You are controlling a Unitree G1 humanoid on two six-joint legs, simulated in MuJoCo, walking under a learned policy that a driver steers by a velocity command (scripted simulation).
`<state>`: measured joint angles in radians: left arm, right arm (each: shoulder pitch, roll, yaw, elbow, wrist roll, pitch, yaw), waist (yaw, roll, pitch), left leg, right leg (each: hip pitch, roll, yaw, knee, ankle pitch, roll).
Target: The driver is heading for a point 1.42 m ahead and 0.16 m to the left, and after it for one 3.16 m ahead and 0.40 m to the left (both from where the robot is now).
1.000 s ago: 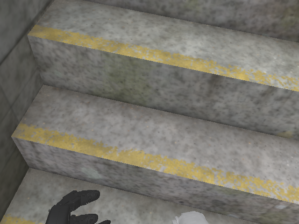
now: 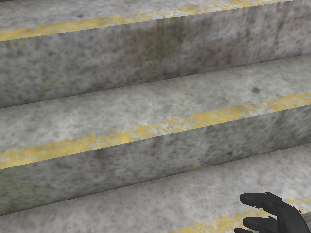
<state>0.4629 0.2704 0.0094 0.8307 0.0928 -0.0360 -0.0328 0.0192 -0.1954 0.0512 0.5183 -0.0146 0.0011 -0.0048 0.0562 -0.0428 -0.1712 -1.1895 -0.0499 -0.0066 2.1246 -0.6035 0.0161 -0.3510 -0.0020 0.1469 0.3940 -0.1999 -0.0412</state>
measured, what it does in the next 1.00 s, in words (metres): steps on the spot: left foot 0.21 m higher, then right foot 0.21 m lower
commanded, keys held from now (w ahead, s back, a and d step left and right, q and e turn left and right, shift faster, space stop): e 0.14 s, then no key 0.86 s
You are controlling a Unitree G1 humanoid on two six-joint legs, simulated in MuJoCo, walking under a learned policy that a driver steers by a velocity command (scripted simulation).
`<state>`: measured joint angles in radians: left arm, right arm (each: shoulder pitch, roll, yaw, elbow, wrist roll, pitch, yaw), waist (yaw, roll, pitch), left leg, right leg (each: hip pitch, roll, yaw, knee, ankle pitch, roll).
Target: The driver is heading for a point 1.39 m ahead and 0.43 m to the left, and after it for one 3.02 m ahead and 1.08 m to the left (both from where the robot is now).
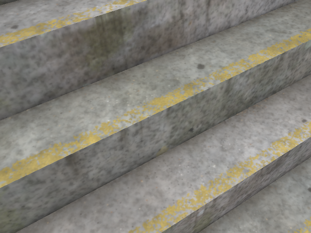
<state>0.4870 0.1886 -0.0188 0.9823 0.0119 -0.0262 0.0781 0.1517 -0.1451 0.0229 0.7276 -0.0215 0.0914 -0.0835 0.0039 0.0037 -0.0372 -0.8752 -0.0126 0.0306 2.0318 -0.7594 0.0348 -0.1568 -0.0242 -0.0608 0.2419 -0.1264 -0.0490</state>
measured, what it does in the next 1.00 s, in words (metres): walks ahead: left foot, then right foot 0.22 m higher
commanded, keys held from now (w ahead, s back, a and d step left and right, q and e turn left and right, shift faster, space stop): no key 0.16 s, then w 0.84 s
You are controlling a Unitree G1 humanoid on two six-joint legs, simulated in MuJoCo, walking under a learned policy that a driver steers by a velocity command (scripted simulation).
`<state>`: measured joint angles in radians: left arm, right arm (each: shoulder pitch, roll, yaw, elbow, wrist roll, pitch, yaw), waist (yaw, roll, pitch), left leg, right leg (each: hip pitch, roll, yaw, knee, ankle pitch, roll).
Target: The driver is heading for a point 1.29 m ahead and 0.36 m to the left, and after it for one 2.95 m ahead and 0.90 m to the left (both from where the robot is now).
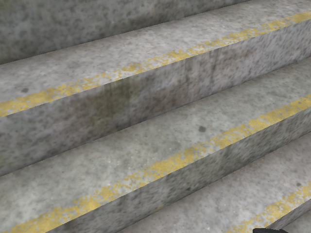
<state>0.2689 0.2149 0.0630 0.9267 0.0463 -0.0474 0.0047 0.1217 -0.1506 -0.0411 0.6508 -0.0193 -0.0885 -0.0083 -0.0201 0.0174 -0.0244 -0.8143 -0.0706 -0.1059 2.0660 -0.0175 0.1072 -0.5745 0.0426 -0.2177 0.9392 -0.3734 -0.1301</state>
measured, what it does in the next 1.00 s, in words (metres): climbs: left foot 0.22 m higher, then right foot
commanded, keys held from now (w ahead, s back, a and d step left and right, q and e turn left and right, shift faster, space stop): w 1.00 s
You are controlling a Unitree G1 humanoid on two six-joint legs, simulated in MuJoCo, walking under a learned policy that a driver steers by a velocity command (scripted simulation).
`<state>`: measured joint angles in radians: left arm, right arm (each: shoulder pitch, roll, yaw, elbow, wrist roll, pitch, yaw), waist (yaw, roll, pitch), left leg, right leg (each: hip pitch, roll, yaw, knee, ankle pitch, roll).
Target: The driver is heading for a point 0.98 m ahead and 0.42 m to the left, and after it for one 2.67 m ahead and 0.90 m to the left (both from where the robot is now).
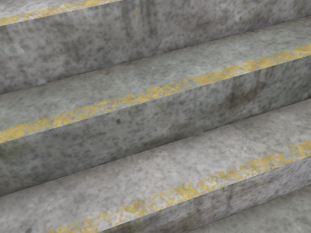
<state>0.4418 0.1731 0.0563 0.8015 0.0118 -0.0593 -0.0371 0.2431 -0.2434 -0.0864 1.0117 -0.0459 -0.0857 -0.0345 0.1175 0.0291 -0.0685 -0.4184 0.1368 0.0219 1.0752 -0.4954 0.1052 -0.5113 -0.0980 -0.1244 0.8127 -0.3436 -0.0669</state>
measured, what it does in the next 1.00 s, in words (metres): climbs, turning left: left foot 0.22 m higher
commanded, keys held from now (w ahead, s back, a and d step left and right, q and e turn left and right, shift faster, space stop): w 0.06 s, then w+q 0.22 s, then q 0.72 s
